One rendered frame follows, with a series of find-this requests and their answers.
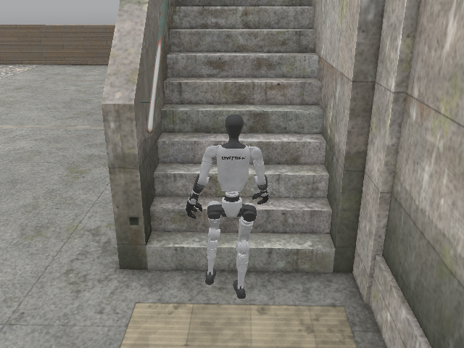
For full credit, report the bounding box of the robot left forearm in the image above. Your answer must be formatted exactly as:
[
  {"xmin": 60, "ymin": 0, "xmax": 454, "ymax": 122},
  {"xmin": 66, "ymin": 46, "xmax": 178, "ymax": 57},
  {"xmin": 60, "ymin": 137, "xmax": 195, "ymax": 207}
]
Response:
[{"xmin": 188, "ymin": 174, "xmax": 204, "ymax": 204}]

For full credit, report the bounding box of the robot right upper arm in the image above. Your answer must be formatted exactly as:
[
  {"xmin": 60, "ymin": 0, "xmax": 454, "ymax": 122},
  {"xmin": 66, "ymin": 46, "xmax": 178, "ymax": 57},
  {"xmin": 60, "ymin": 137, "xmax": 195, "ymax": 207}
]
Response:
[{"xmin": 249, "ymin": 146, "xmax": 266, "ymax": 186}]

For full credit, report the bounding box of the robot left hand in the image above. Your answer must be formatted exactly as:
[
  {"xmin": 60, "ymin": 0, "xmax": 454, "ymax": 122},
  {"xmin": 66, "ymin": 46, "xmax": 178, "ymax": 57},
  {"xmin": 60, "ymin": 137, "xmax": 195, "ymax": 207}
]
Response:
[{"xmin": 186, "ymin": 201, "xmax": 202, "ymax": 219}]

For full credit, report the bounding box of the robot right thigh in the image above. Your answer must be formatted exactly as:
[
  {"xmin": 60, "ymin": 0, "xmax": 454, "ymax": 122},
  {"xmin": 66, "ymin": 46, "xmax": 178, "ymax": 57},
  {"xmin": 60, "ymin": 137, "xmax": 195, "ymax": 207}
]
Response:
[{"xmin": 236, "ymin": 203, "xmax": 257, "ymax": 254}]

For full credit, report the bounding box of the robot right hand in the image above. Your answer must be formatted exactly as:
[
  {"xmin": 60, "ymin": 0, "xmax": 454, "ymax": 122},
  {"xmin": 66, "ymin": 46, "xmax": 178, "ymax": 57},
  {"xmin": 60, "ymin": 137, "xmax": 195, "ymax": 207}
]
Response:
[{"xmin": 252, "ymin": 193, "xmax": 269, "ymax": 204}]

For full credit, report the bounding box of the robot right shin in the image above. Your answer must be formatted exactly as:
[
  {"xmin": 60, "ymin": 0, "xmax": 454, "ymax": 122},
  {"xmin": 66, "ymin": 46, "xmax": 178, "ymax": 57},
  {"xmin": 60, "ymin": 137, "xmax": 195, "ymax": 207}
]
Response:
[{"xmin": 236, "ymin": 241, "xmax": 249, "ymax": 289}]

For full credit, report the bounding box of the robot left upper arm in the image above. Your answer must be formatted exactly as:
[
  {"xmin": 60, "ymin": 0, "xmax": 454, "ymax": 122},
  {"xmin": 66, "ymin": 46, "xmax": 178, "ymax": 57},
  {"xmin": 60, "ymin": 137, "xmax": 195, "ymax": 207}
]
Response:
[{"xmin": 197, "ymin": 145, "xmax": 219, "ymax": 186}]

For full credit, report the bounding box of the robot right forearm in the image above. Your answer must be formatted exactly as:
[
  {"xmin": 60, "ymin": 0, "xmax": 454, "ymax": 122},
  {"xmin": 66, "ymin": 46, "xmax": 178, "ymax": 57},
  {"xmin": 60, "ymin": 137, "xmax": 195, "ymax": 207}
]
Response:
[{"xmin": 258, "ymin": 175, "xmax": 268, "ymax": 196}]

